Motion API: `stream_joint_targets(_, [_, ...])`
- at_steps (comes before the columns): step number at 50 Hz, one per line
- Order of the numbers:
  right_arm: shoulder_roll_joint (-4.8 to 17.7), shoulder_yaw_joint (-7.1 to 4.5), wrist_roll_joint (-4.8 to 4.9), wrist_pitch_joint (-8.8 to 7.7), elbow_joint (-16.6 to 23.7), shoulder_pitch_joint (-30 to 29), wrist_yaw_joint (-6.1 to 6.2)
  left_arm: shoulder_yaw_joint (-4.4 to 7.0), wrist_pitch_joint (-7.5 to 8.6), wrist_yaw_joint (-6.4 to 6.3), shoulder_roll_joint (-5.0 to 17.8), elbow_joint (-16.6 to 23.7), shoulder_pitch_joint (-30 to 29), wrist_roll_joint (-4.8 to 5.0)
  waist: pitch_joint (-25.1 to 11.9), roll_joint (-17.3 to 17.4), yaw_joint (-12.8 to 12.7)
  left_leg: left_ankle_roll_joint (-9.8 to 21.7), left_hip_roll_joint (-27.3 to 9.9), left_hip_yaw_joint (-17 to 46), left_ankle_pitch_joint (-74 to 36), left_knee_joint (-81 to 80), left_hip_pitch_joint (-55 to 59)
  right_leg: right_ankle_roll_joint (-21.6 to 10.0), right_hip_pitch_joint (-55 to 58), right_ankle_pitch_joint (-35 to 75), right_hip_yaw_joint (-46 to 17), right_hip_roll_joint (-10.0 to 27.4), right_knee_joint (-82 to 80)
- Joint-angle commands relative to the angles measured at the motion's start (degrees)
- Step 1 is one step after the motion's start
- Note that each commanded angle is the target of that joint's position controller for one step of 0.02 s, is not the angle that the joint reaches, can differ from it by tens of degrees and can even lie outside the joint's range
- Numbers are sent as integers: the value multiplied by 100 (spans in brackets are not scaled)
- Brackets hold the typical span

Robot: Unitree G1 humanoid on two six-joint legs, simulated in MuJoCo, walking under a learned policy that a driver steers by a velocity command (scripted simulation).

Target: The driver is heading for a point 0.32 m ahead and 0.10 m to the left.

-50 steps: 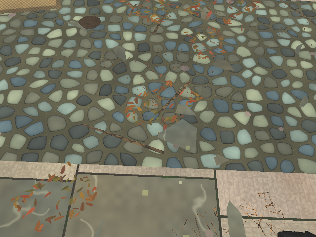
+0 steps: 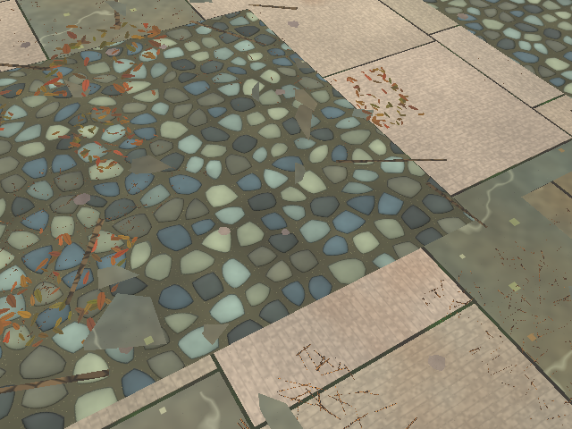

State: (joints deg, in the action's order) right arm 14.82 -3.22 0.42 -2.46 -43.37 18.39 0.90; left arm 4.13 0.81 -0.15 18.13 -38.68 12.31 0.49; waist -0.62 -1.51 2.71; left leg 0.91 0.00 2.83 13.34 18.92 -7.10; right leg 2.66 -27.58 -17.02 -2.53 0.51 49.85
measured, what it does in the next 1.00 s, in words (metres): walks ahead: right foot, then left foot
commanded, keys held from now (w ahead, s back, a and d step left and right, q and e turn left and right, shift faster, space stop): w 0.10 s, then w+q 0.28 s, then no key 0.62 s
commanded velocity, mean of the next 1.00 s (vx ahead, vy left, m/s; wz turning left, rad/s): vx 0.26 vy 0.00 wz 0.12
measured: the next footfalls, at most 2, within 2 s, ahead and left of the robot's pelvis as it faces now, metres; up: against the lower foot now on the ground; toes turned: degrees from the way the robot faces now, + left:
right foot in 0.16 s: +0.12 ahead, -0.15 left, +0.00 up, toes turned +0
left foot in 0.62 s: +0.41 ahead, +0.10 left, +0.00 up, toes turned +11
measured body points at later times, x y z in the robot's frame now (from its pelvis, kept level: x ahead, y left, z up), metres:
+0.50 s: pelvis +0.18 -0.05 -0.01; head +0.22 -0.05 +0.44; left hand +0.16 +0.23 -0.13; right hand +0.41 -0.27 -0.11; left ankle +0.34 +0.13 -0.70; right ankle +0.09 -0.15 -0.75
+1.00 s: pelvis +0.33 -0.02 -0.02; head +0.34 -0.03 +0.43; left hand +0.37 +0.26 -0.13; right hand +0.51 -0.24 -0.14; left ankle +0.37 +0.09 -0.75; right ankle +0.38 -0.16 -0.75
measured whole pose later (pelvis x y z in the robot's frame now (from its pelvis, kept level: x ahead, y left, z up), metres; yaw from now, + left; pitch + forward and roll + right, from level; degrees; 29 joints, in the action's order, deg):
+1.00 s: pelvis +0.33 -0.02 -0.02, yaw +10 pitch -1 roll +2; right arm 13.3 -1.4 -1.2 -0.3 -46.0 7.8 -0.5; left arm 1.6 -1.4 -2.2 14.4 -47.5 13.2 -1.3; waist 1.7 0.1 0.2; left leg 2.0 2.9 -2.1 10.4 29.0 -18.5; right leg 1.9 -17.2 -15.4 -2.1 3.5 33.8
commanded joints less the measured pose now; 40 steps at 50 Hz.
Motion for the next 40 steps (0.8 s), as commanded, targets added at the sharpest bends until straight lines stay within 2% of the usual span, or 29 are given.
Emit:
stream_joint_targets(1, [1138,-274,49,-93,348,-113,-4,-37,268,71,131,643,-941,41,326,1126,204,994,-1112,1032,522,-983,-72,-27,-157,107,319,27,-1040])
stream_joint_targets(4, [1267,-290,129,-73,286,49,-86,0,322,133,298,603,-796,108,339,1111,116,1063,-1315,1114,629,-848,-370,-196,568,235,419,-41,-1714])
stream_joint_targets(6, [1164,-232,169,-41,255,26,-119,55,344,133,365,416,-287,117,270,907,-237,915,-1248,1085,492,-507,-849,-358,1661,671,466,-136,-2356])
stream_joint_targets(7, [976,-159,136,-45,239,23,-132,130,347,83,485,284,227,135,101,785,-525,743,-1060,954,258,-52,-1219,-458,2489,636,378,-109,-2518])
stream_joint_targets(8, [593,-23,62,-81,332,-144,-164,222,360,7,747,183,1030,87,-381,290,-958,391,-588,536,326,1336,-1853,-691,3625,276,-511,659,-2769])
stream_joint_targets(9, [160,108,48,-190,644,-83,-116,373,333,-11,1451,126,1548,-62,-856,-1342,-978,21,50,-203,1523,3342,-3340,-1384,4523,-996,-2734,2093,-3339])
stream_joint_targets(10, [773,-62,188,-245,660,-194,-57,323,388,38,1173,45,1635,-97,-638,-1012,-1060,12,-13,361,1903,4478,-3799,-1761,3960,-1908,-3591,2337,-3679])
stream_joint_targets(11, [985,-148,264,-248,636,-219,-75,187,438,57,800,42,1313,-54,-68,-873,-871,110,-228,565,1391,4827,-4137,-1629,3645,-2043,-3006,2149,-3745])
stream_joint_targets(12, [946,-151,242,-226,557,-238,-98,111,470,62,554,73,1013,-51,179,-786,-734,133,-365,507,905,4833,-4113,-1455,3361,-1557,-2361,1847,-3837])
stream_joint_targets(13, [878,-158,180,-207,519,-300,-109,74,476,63,431,67,762,-68,332,-628,-626,117,-452,497,518,4709,-4060,-1344,3107,-889,-1851,1656,-3942])
stream_joint_targets(15, [703,-151,154,-124,453,-293,-160,44,521,54,290,46,541,-112,447,-563,-464,53,-541,461,-75,4579,-3727,-1163,2679,397,-938,1359,-4102])
stream_joint_targets(16, [595,-130,150,-89,433,-269,-181,54,556,48,291,12,545,-117,412,-511,-431,3,-527,435,-292,4573,-3690,-1164,2616,905,-646,1320,-4131])
stream_joint_targets(19, [489,-104,117,-31,530,-491,-190,84,598,23,354,-135,582,-126,490,-273,-411,-166,-476,455,-842,4054,-3814,-1218,2532,1763,-18,1286,-4245])
stream_joint_targets(22, [277,4,-1,-97,761,-1057,-252,70,528,-38,445,-253,408,-94,686,-206,-432,-192,-331,-75,-1568,2490,-3019,-1102,2012,3179,698,1000,-4167])
stream_joint_targets(24, [124,79,-46,-150,930,-1531,-354,84,467,-92,562,-463,744,-32,651,-129,-618,-137,-226,-409,-1853,1887,-2604,-1086,2070,3713,802,1065,-4038])
stream_joint_targets(26, [208,61,-8,-177,1013,-1620,-442,103,396,-100,682,-628,905,23,537,-216,-570,30,-131,-423,-1787,1496,-2460,-1066,2503,4109,756,1207,-3753])
stream_joint_targets(28, [478,-33,-47,-194,984,-1348,-472,142,325,-122,820,-671,807,75,225,-373,-311,268,57,-455,-1378,1297,-2126,-981,2953,5011,670,1303,-3165])
stream_joint_targets(29, [648,-109,-75,-199,881,-960,-455,157,286,-136,863,-674,732,84,-58,-414,-75,390,200,-520,-1294,1174,-1659,-900,3082,5437,670,1255,-2647])
stream_joint_targets(30, [832,-205,-87,-211,714,-379,-404,143,247,-141,832,-662,652,82,-423,-275,271,554,313,-576,-1854,740,-799,-733,2967,5437,830,1031,-1764])
stream_joint_targets(31, [1179,-283,-142,-176,652,35,-295,78,266,-144,682,-576,835,-24,-999,169,381,781,-277,10,-3960,942,637,-469,2092,4086,916,715,-568])
stream_joint_targets(32, [1462,-243,-310,-102,674,66,-213,-166,306,-34,8,-554,1694,-205,-1921,1557,-113,1989,-2061,2062,-6510,1529,2828,-72,21,-1483,758,-131,1765])
stream_joint_targets(33, [1008,-124,-223,-77,698,223,-213,-157,314,54,279,-889,1949,-48,-3048,1041,114,2468,-2494,2980,-6039,1224,2947,8,-31,-2531,-561,-259,2616])
stream_joint_targets(34, [877,-98,-126,-30,723,-172,-235,-21,257,70,701,-727,1289,141,-2317,630,177,2162,-2081,2209,-5195,907,2225,14,-253,-2236,-583,33,2615])
stream_joint_targets(35, [710,-47,-37,-22,679,-630,-240,-48,202,18,597,-550,787,129,-1410,422,14,1818,-1740,1703,-4343,643,1402,35,-523,-1894,-328,233,2188])
stream_joint_targets(36, [518,20,-23,-25,665,-946,-235,-51,118,-61,499,-558,580,45,-864,202,-133,1631,-1544,1418,-3757,374,568,88,-424,-1614,-269,385,1744])
stream_joint_targets(37, [503,23,-74,-21,639,-1167,-238,-42,-2,-117,442,-594,697,2,-640,338,-358,1492,-1367,1145,-3248,101,-224,135,111,-1347,-244,474,1297])
stream_joint_targets(38, [590,-19,-147,-3,615,-1338,-252,-65,-102,-150,321,-671,897,-11,-525,541,-511,1408,-1207,932,-2803,-112,-834,188,628,-1176,-102,412,866])
stream_joint_targets(40, [608,-42,-214,-7,563,-1516,-243,-118,-194,-223,134,-738,1037,-65,-528,755,-583,1429,-1107,690,-2441,-256,-1288,251,1133,-1111,34,347,123])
